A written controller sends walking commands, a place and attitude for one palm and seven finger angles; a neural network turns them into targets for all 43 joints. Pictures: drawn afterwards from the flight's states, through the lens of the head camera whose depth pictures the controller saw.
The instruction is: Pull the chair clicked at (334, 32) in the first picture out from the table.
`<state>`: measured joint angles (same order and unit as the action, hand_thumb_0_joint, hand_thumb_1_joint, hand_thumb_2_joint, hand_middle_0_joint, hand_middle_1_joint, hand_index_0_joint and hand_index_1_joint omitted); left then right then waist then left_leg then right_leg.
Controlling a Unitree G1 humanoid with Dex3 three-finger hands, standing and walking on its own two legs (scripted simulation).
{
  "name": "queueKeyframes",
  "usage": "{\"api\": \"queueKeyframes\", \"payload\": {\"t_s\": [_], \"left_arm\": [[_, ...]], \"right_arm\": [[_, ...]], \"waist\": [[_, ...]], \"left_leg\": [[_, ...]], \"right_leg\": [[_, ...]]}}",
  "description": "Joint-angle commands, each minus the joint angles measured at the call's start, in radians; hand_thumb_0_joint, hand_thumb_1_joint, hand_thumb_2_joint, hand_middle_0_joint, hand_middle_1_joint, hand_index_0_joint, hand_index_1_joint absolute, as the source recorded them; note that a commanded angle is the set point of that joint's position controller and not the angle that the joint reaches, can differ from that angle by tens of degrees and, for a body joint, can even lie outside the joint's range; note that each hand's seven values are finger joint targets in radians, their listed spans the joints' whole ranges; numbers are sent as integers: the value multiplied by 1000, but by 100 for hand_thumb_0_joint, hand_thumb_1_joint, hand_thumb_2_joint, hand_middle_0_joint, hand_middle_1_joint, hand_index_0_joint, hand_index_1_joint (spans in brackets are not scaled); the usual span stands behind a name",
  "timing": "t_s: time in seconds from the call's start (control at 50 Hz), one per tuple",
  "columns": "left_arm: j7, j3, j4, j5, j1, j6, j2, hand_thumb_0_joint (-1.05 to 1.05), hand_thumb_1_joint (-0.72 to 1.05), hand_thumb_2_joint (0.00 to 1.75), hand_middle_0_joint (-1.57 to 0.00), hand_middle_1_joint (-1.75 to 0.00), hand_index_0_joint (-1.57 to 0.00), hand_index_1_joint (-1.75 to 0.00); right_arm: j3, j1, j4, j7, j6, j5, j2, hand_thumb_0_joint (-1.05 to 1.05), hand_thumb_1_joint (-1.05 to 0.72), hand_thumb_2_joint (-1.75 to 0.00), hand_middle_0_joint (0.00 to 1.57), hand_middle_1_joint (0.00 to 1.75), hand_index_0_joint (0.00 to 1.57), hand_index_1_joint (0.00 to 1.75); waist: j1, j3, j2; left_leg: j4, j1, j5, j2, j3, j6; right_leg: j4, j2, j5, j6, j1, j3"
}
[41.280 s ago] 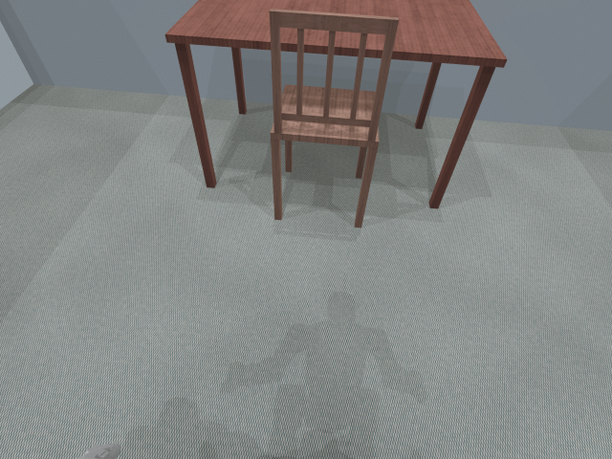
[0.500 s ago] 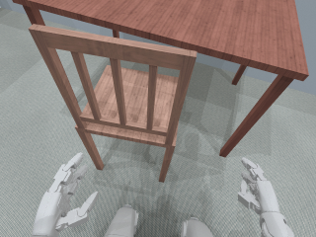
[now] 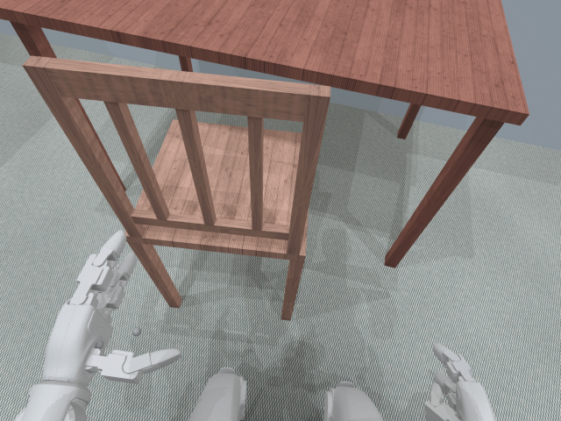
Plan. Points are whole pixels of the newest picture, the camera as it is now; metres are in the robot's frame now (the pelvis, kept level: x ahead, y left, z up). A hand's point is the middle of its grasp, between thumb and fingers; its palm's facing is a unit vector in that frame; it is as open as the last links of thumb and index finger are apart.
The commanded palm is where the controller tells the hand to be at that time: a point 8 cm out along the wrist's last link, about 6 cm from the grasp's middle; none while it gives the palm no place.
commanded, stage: raise the hand toward the chair's back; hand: left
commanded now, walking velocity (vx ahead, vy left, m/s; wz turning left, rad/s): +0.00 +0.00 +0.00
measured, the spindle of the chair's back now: (199, 174) +0.48 +0.17 +0.03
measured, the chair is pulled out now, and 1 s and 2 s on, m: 0.15 0.15 0.15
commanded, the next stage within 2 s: aim the fingers beside a spindle in 1.10 s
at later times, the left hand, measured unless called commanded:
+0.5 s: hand (129, 305) +0.25 +0.20 +0.06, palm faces -0.05 -1.00 -0.06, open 16.9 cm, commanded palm +0.23 +0.26 +0.07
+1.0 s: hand (128, 292) +0.26 +0.21 +0.06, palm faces -0.03 -1.00 -0.07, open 16.9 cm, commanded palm +0.24 +0.26 +0.07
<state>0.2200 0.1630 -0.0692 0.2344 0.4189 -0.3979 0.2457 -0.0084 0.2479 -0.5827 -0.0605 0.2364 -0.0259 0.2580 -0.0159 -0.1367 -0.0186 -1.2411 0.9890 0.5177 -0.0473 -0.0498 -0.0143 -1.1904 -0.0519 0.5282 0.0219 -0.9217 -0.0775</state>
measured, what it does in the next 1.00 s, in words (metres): stands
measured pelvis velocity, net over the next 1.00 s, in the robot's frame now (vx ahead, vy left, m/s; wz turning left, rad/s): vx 0.02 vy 0.00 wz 0.00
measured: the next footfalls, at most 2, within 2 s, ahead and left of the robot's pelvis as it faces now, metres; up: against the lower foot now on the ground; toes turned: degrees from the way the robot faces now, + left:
none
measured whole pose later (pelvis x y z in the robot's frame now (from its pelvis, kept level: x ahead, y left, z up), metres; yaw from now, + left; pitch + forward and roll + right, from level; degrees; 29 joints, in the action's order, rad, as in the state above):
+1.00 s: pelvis +0.02 +0.00 +0.02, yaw +0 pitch +14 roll -3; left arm 0.31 0.24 0.06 0.27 0.29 -0.32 0.28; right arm 0.02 0.22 -0.55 -0.05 0.21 -0.02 0.25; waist -0.02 -0.13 -0.02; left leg -1.15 0.89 0.51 -0.05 -0.04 -0.01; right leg -1.10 -0.05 0.52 0.03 -0.83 -0.07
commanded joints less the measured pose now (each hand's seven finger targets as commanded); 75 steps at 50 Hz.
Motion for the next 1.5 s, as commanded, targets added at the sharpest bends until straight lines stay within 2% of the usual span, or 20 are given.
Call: {"api": "queueKeyframes", "payload": {"t_s": [0.0, 0.04, 0.1, 0.18, 0.22, 0.26, 0.34, 0.4, 0.42, 0.54, 0.66, 0.72, 0.8, 0.88, 0.96, 1.02, 1.14, 1.28, 1.4, 1.48], "left_arm": [[76, 42, -195, 14, -46, -11, 146, 0, -29, 39, -8, -11, -8, -11], [57, 98, -260, 32, -33, 3, 171, 0, -34, 37, -8, -11, -8, -11], [-2, 145, -284, 41, -27, 0, 171, 0, -41, 34, -7, -9, -7, -9], [-27, 73, -202, 22, -48, -8, 93, 0, -50, 30, -6, -8, -6, -8], [1, 28, -133, 1, -66, 12, 74, 0, -50, 30, -6, -8, -6, -8], [42, 15, -109, -6, -94, 31, 93, 0, -50, 30, -6, -8, -6, -8], [92, 82, -167, 19, -154, 44, 167, 0, -50, 30, -6, -8, -6, -8], [72, 170, -236, 49, -171, 16, 222, 0, -50, 30, -6, -8, -6, -8], [64, 165, -253, 61, -171, 5, 203, 0, -50, 30, -6, -8, -6, -8], [76, 126, -89, 48, -176, 22, 152, 0, -50, 30, -6, -8, -6, -8], [131, 135, -100, 60, -157, 76, 181, 0, -50, 30, -6, -8, -6, -8], [99, 180, -153, 75, -160, 45, 206, 0, -50, 30, -6, -8, -6, -8], [51, 194, -111, 65, -178, -4, 202, 0, -50, 30, -6, -8, -6, -8], [77, 127, -47, 47, -186, -3, 156, 0, -50, 30, -6, -8, -6, -8], [116, 120, -89, 52, -189, 20, 177, 0, -50, 30, -6, -8, -6, -8], [104, 168, -155, 64, -187, 10, 215, 0, -50, 30, -6, -8, -6, -8], [80, 150, -59, 65, -202, -6, 164, 0, -50, 30, -6, -8, -6, -8], [124, 101, -82, 57, -223, 18, 156, 0, -50, 30, -6, -8, -6, -8], [71, 150, -96, 48, -245, -11, 192, 0, -50, 30, -6, -8, -6, -8], [55, 114, -63, 29, -262, -15, 153, 0, -50, 30, -6, -8, -6, -8]], "right_arm": [[-48, -89, 186, -23, 83, -11, 121, 0, -90, -90, 20, 30, 20, 30], [-51, -90, 194, -24, 77, -9, 111, 0, -90, -90, 20, 30, 20, 30], [-52, -95, 185, -19, 64, -1, 91, 0, -90, -90, 20, 30, 20, 30], [-44, -90, 180, -3, 46, 5, 89, 0, -90, -90, 20, 30, 20, 30], [-38, -85, 185, -2, 35, 4, 99, 0, -90, -90, 20, 30, 20, 30], [-34, -79, 196, -5, 31, 1, 113, 0, -90, -90, 20, 30, 20, 30], [-29, -73, 215, -18, 33, 0, 123, 0, -90, -90, 20, 30, 20, 30], [-28, -71, 202, -24, 42, 7, 114, 0, -90, -90, 20, 30, 20, 30], [-24, -70, 200, -20, 43, 8, 105, 0, -90, -90, 20, 30, 20, 30], [-28, -66, 162, -12, 35, 4, 116, 0, -90, -90, 20, 30, 20, 30], [-38, -64, 192, -14, 34, -4, 134, 0, -90, -90, 20, 30, 20, 30], [-37, -64, 192, -11, 38, 2, 124, 0, -90, -90, 20, 30, 20, 30], [-38, -62, 169, -4, 35, 8, 115, 0, -90, -90, 20, 30, 20, 30], [-36, -60, 173, -3, 33, 1, 128, 0, -90, -90, 20, 30, 20, 30], [-36, -64, 190, -9, 36, -3, 134, 0, -90, -90, 20, 30, 20, 30], [-37, -63, 189, -11, 43, 2, 126, 0, -90, -90, 20, 30, 20, 30], [-31, -76, 171, -12, 38, 2, 119, 0, -90, -90, 20, 30, 20, 30], [-33, -65, 183, -13, 46, 3, 131, 0, -90, -90, 20, 30, 20, 30], [-32, -72, 172, -11, 44, 10, 122, 0, -90, -90, 20, 30, 20, 30], [-32, -68, 173, -5, 39, 9, 121, 0, -90, -90, 20, 30, 20, 30]], "waist": [[1, -228, -60], [26, -281, -68], [45, -280, -86], [4, -172, -67], [-19, -116, -39], [-23, -116, -29], [-6, -214, -40], [17, -287, -69], [21, -290, -96], [-15, -199, -44], [3, -253, -41], [17, -262, -55], [9, -203, -41], [-14, -164, -55], [-10, -216, -58], [6, -278, -80], [-14, -157, -23], [-16, -233, -31], [-3, -224, -33], [-9, -221, -59]], "left_leg": [[231, -203, -71, 38, 14, 37], [248, -256, -149, 37, 10, 35], [256, -296, -253, 34, 4, 27], [252, -277, -242, 30, 3, 21], [255, -241, -184, 30, 4, 25], [263, -226, -133, 32, 3, 27], [265, -275, -163, 36, 6, 32], [256, -329, -263, 35, 3, 28], [259, -342, -284, 36, 1, 25], [251, -286, -263, 32, 8, 24], [280, -323, -294, 35, 15, 29], [284, -335, -322, 36, 10, 24], [275, -299, -283, 33, 12, 21], [273, -272, -202, 35, 23, 25], [280, -293, -205, 37, 25, 30], [274, -333, -276, 37, 18, 30], [269, -260, -178, 35, 18, 26], [254, -279, -212, 38, 19, 32], [238, -250, -216, 36, 16, 29], [236, -248, -213, 36, 17, 26]], "right_leg": [[230, 43, -10, -47, 123, 29], [219, 46, -84, -49, 168, 13], [198, 53, -176, -50, 187, -10], [200, 52, -175, -46, 123, -21], [215, 53, -136, -44, 98, -20], [228, 53, -100, -44, 101, -14], [240, 51, -127, -45, 156, 0], [221, 55, -208, -47, 197, -1], [220, 53, -222, -47, 200, -3], [226, 53, -222, -42, 162, -11], [252, 49, -258, -41, 225, -3], [246, 51, -274, -44, 243, -5], [242, 54, -235, -45, 205, -6], [254, 48, -169, -43, 165, 1], [268, 46, -178, -43, 206, 12], [252, 49, -241, -44, 230, 10], [259, 53, -143, -40, 162, 1], [249, 45, -189, -40, 185, 12], [226, 50, -173, -43, 163, 8], [209, 45, -169, -45, 134, 4]]}}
